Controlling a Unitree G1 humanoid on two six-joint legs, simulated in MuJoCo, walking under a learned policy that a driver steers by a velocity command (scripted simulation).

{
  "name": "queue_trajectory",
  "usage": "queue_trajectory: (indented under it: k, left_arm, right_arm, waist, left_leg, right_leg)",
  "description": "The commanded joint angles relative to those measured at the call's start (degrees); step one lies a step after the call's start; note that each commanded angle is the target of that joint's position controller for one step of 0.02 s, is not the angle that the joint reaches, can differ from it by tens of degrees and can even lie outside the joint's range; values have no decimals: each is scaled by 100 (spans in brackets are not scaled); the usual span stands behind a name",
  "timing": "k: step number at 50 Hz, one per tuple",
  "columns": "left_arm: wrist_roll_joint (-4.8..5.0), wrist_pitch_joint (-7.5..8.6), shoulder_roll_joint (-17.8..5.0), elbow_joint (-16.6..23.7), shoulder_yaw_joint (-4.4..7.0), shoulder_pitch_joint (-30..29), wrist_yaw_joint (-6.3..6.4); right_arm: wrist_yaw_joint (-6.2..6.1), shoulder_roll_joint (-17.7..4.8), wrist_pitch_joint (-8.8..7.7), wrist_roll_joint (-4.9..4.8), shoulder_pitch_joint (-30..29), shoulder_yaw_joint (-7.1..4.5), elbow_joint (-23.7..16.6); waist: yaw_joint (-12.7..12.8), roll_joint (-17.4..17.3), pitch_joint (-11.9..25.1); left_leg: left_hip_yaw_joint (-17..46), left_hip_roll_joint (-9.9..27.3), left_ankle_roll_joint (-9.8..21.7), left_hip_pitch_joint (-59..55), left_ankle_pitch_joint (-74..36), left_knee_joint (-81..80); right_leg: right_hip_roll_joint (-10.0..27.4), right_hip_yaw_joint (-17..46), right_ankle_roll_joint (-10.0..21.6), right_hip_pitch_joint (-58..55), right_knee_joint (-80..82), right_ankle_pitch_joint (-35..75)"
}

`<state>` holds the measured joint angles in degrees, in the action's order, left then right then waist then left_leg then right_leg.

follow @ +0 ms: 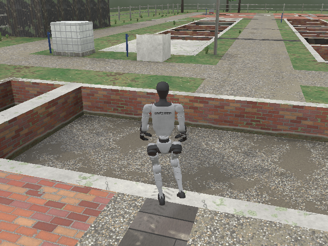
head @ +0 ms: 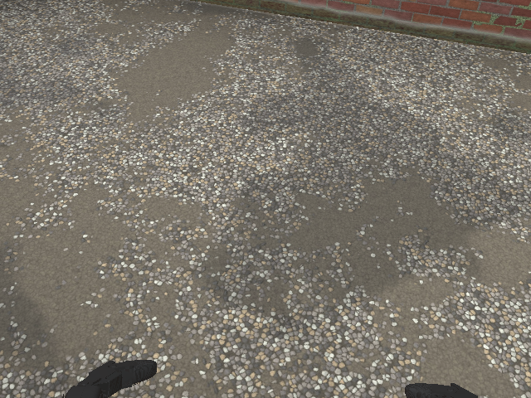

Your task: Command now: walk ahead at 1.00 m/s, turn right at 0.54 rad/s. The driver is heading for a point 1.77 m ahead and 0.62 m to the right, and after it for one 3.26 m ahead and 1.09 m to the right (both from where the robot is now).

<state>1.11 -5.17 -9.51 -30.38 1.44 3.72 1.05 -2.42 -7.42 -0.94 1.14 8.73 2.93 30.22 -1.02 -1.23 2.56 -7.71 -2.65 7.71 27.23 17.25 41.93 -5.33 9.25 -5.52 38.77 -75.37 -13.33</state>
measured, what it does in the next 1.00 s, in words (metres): steps on the spot, turning right: right foot, then right foot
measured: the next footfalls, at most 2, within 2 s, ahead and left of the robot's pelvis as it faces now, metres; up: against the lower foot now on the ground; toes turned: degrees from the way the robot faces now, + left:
right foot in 0.20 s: +0.00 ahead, -0.12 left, +0.00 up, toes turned -11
right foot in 0.72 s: +0.05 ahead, -0.18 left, +0.00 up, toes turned -39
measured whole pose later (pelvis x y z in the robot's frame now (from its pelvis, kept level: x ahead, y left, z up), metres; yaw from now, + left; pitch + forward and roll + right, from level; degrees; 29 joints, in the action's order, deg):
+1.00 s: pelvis +0.01 -0.07 -0.01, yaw -38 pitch +1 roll +0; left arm 0.0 -0.8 -8.5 -31.0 -2.4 0.9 0.0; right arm 0.2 -10.4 0.6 -0.2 7.5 0.1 32.8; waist -1.0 2.1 1.6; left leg -1.5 1.1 0.2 21.6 25.0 48.1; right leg -4.3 -4.1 5.2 27.4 -44.5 -18.1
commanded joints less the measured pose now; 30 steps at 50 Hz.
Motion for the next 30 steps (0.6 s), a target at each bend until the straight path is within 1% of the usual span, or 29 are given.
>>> queue_trajectory:
  k: [1,3,5,6,7,8,9,10,11,12,13,14,15,16,17,18,19,20,21,22,23,24,25,26,27,28,30]
  left_arm:
    - [7,-27,-319,341,56,-294,-36]
    - [24,-41,-369,357,38,-343,-71]
    - [69,-31,-461,336,43,-381,-123]
    - [88,-28,-450,339,37,-428,-155]
    - [97,-23,-436,328,20,-379,-185]
    - [97,-22,-437,299,11,-262,-218]
    - [54,-18,-441,235,-7,-48,-246]
    - [4,4,-333,61,-35,390,-275]
    - [-106,35,-301,-121,-57,794,-305]
    - [119,42,-792,-116,104,561,-302]
    - [176,40,-1145,40,241,377,-255]
    - [-1,126,-1387,199,284,5,-118]
    - [-131,192,-1395,362,279,-442,-19]
    - [-87,279,-1309,440,269,-729,24]
    - [-26,350,-1135,526,221,-999,-2]
    - [37,400,-1017,567,191,-1135,-63]
    - [121,421,-966,578,192,-1173,-114]
    - [210,409,-1030,586,201,-996,-136]
    - [179,423,-803,673,199,-985,-182]
    - [227,402,-508,819,111,-874,-198]
    - [170,426,-760,820,223,-963,-185]
    - [51,450,-860,820,301,-1127,-174]
    - [-16,457,-836,817,295,-1160,-176]
    - [-60,427,-757,827,251,-1133,-205]
    - [-121,367,-649,762,176,-966,-205]
    - [-118,293,-593,765,138,-922,-213]
    - [-85,141,-603,814,93,-1000,-220]
  right_arm:
    - [43,-754,-206,-21,-390,-286,-536]
    - [85,-857,-224,-24,-313,-352,-461]
    - [83,-962,-186,-10,-139,-443,-337]
    - [65,-930,-125,8,-147,-456,-292]
    - [45,-946,-81,18,-104,-491,-238]
    - [23,-970,-39,9,-122,-530,-196]
    - [9,-993,-11,-25,-222,-565,-166]
    - [-17,-926,41,-93,-486,-574,-182]
    - [-45,-664,85,-122,-751,-512,-250]
    - [-25,-691,159,-150,-1116,-483,-525]
    - [19,-791,148,-163,-1760,-475,-843]
    - [88,-1007,42,-195,-1881,-531,-1041]
    - [141,-1141,-60,-161,-1686,-559,-999]
    - [175,-1085,-104,-78,-1410,-528,-934]
    - [189,-957,-117,-64,-1139,-494,-801]
    - [193,-880,-98,-77,-960,-485,-690]
    - [197,-802,-59,-87,-752,-485,-571]
    - [248,-863,-29,-62,-498,-499,-447]
    - [199,-952,18,-6,-4,-547,-269]
    - [190,-1243,27,114,84,-618,-155]
    - [164,-1439,62,128,233,-685,-131]
    - [113,-1367,30,111,293,-652,-162]
    - [78,-1290,-13,117,258,-591,-115]
    - [58,-1212,-59,115,89,-539,-55]
    - [82,-1113,-95,132,1,-479,-12]
    - [122,-1084,-123,142,-209,-456,5]
    - [195,-1082,-189,140,-494,-433,30]
  waist:
    - [35,-313,185]
    - [-28,-543,216]
    - [-152,-753,244]
    - [-207,-770,199]
    - [-231,-809,211]
    - [-212,-840,214]
    - [-106,-747,214]
    - [155,-480,268]
    - [359,143,172]
    - [398,980,-203]
    - [751,1669,-140]
    - [575,1828,-63]
    - [348,1548,154]
    - [145,1222,413]
    - [-22,1054,567]
    - [-78,959,643]
    - [-181,778,649]
    - [-241,573,755]
    - [-403,-121,747]
    - [-528,-1656,921]
    - [-639,-1762,586]
    - [-611,-1012,413]
    - [-473,-596,284]
    - [-295,-549,201]
    - [-193,-588,104]
    - [-89,-748,51]
    - [17,-822,-29]
  left_leg:
    - [1841,1550,-1037,-602,453,-2049]
    - [1357,1514,-1099,-588,205,-2192]
    - [971,1485,-1077,-765,114,-2272]
    - [853,1478,-1069,-957,-4,-2194]
    - [722,1480,-1064,-1117,-94,-2174]
    - [576,1466,-1085,-1227,-214,-2160]
    - [351,1410,-1171,-1146,-353,-2160]
    - [-39,1194,-1261,-938,-412,-1732]
    - [-667,701,-1432,-391,-856,-703]
    - [-599,248,-1502,639,-818,-15]
    - [-94,228,-1431,1381,133,495]
    - [565,171,-1407,1702,631,960]
    - [853,184,-1331,1649,666,1177]
    - [928,252,-1206,1162,618,1075]
    - [885,265,-1144,318,491,734]
    - [706,193,-1113,-523,183,391]
    - [534,125,-1098,-1277,-415,-137]
    - [401,80,-1076,-1923,-729,-437]
    - [786,530,-968,-2759,-1098,-591]
    - [1766,1340,-771,-3433,-641,-986]
    - [2816,1956,-511,-3321,-320,-1429]
    - [3212,2371,-397,-3121,-433,-1444]
    - [3153,2498,-329,-2815,-707,-1389]
    - [2813,2462,-285,-2510,-611,-1388]
    - [2271,2285,-379,-2009,-532,-1435]
    - [1865,2157,-456,-1590,-377,-1515]
    - [1171,2006,-543,-828,-64,-1655]
  right_leg:
    - [276,-172,116,-78,764,36]
    - [389,-516,268,-696,1533,-367]
    - [450,-866,451,-1205,2132,-820]
    - [485,-956,547,-1318,2432,-1012]
    - [499,-1099,661,-1493,2695,-1180]
    - [506,-1230,797,-1725,2992,-1265]
    - [475,-1379,957,-2177,3347,-1159]
    - [477,-1388,1113,-2863,3934,-652]
    - [426,-1179,1269,-3483,4194,-154]
    - [819,246,1697,-3280,3969,386]
    - [1389,1535,1946,-3115,4373,176]
    - [1596,2135,2067,-3056,4861,358]
    - [1665,2140,2026,-3060,4894,905]
    - [1503,1818,1870,-2920,4768,1190]
    - [1226,1431,1695,-2474,4653,1316]
    - [1012,1163,1581,-2050,4638,1332]
    - [835,1004,1513,-1748,4547,1149]
    - [672,1055,1424,-1578,4497,970]
    - [332,618,1202,-941,3606,354]
    - [-1,-25,957,193,2732,-818]
    - [24,-142,893,937,2069,-1546]
    - [124,51,794,1213,1523,-1446]
    - [267,41,728,1279,1197,-1265]
    - [439,-65,669,1217,1060,-1052]
    - [549,-103,598,863,1137,-848]
    - [626,-274,536,533,1237,-675]
    - [726,-577,431,-130,1502,-261]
